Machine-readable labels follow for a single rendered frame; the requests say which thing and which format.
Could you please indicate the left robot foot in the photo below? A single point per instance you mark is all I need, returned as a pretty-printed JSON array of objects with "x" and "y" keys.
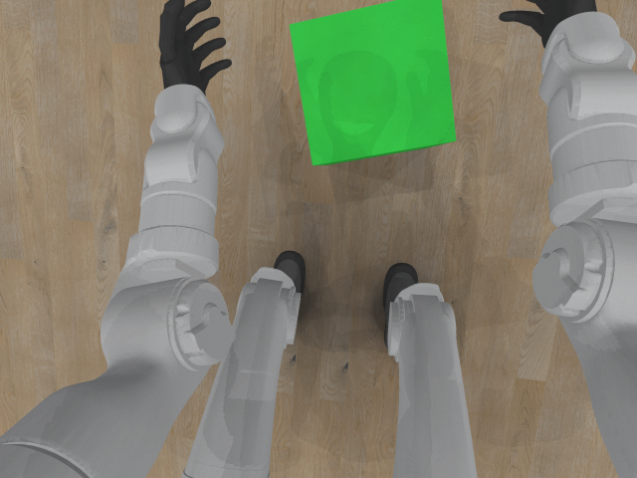
[{"x": 292, "y": 264}]

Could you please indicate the right robot foot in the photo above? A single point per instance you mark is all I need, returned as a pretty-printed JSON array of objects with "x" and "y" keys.
[{"x": 399, "y": 277}]

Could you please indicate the robot left upper arm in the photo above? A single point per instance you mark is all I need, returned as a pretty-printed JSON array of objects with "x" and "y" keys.
[{"x": 159, "y": 341}]

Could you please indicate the robot foot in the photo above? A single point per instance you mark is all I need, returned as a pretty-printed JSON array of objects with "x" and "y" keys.
[
  {"x": 399, "y": 277},
  {"x": 292, "y": 264}
]

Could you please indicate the robot right hand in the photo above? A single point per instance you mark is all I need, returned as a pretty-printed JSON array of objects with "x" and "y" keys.
[{"x": 554, "y": 11}]

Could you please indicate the left robot forearm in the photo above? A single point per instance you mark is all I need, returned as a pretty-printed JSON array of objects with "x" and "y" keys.
[{"x": 175, "y": 236}]

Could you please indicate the carton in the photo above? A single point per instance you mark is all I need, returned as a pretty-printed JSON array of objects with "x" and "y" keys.
[{"x": 375, "y": 80}]

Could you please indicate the right robot forearm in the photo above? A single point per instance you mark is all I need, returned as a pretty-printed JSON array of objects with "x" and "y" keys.
[{"x": 591, "y": 97}]

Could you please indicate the robot right upper arm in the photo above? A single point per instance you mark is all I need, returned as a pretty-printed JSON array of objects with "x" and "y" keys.
[{"x": 587, "y": 276}]

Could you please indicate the robot left hand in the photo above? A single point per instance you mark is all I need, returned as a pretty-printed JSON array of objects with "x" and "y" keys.
[{"x": 179, "y": 64}]

